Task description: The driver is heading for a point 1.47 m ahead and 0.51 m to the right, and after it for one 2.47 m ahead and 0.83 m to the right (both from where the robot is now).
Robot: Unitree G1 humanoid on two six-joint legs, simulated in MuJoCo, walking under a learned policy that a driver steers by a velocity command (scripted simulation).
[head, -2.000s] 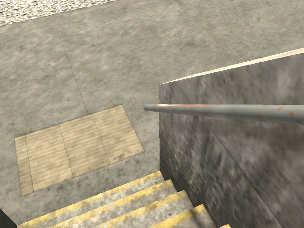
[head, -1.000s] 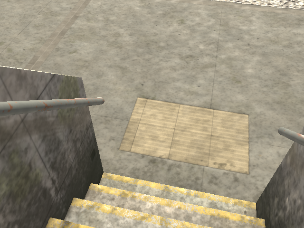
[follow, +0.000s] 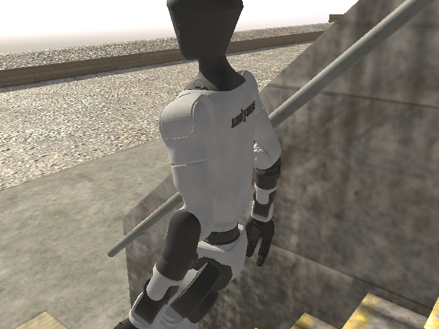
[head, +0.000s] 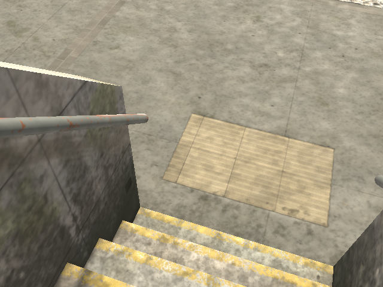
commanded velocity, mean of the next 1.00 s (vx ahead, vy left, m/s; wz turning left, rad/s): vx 0.03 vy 0.00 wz -0.15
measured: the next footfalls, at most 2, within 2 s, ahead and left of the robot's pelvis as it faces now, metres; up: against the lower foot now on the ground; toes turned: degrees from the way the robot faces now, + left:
right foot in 0.12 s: +0.13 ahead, -0.08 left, -0.21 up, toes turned -2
left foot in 0.78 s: +0.19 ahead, +0.15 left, -0.21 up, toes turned -1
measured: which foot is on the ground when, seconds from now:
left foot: down 0.00-0.14, up 0.16-0.76, down 0.78-1.00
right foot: up 0.00-0.10, down 0.12-0.78, up 0.80-1.00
